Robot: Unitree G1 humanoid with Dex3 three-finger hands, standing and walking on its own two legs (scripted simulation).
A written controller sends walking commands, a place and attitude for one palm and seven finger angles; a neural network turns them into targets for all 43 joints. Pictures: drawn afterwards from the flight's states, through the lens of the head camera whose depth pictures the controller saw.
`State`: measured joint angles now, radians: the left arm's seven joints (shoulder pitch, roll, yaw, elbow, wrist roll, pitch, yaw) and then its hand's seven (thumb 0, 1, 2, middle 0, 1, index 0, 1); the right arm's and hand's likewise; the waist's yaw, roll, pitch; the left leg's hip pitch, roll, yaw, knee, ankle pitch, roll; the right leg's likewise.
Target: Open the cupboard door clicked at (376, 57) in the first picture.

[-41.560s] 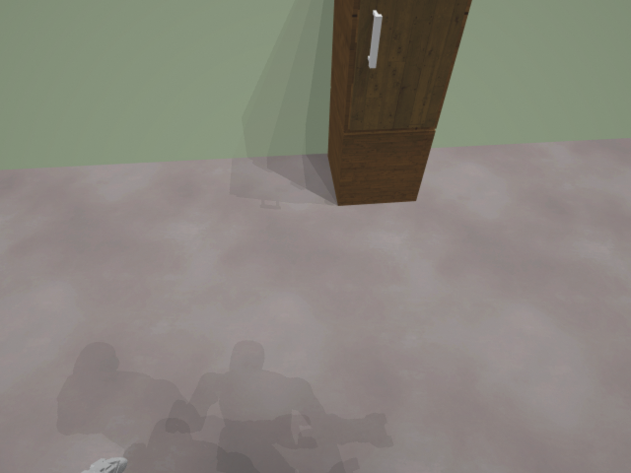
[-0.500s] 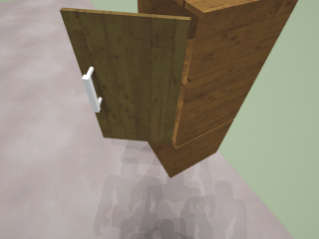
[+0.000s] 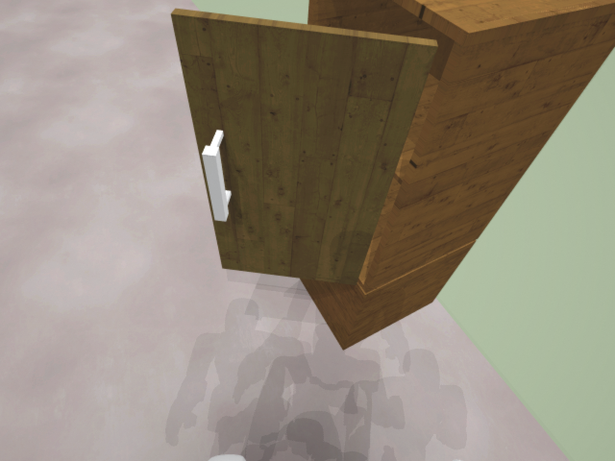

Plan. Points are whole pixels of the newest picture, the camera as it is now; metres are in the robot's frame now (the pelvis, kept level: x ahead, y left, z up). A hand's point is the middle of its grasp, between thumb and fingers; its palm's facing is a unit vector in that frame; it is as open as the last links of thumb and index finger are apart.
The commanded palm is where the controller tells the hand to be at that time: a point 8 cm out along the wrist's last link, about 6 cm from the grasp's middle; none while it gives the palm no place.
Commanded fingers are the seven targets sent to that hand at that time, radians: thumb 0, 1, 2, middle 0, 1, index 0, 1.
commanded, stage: come to a stop and stand still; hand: left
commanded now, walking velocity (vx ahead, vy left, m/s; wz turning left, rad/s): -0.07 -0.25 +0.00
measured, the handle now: (220, 177) +0.53 +0.20 +0.02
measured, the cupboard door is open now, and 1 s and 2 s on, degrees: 55 55 55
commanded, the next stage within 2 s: look again from close up in 1.42 s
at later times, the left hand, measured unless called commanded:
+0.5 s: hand out of the picture +0.05 +0.17 -0.15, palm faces +0.02 -0.97 -0.22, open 7.4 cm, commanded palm none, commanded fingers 0.00 0.90 0.90 -0.20 -0.30 -0.20 -0.30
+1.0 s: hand out of the picture +0.01 +0.22 -0.16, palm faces +0.00 -0.98 -0.22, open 7.4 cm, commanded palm none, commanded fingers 0.00 0.90 0.90 -0.20 -0.30 -0.20 -0.30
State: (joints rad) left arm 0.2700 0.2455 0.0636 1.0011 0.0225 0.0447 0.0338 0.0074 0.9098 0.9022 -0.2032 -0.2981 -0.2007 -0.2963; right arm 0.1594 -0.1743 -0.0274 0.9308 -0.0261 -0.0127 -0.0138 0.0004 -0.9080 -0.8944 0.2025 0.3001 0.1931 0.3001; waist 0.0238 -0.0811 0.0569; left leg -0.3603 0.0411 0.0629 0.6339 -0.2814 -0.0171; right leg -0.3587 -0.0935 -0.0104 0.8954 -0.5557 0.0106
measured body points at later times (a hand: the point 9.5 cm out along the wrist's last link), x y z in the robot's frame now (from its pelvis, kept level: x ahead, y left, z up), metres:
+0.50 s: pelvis -0.01 -0.02 +0.01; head -0.01 -0.02 +0.46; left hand +0.05 +0.22 -0.14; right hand +0.01 -0.28 -0.13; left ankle +0.01 +0.13 -0.72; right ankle -0.02 -0.09 -0.72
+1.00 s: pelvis -0.01 +0.03 +0.02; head -0.02 +0.04 +0.47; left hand +0.01 +0.28 -0.14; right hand +0.04 -0.21 -0.12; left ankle +0.01 +0.13 -0.72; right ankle -0.01 -0.09 -0.72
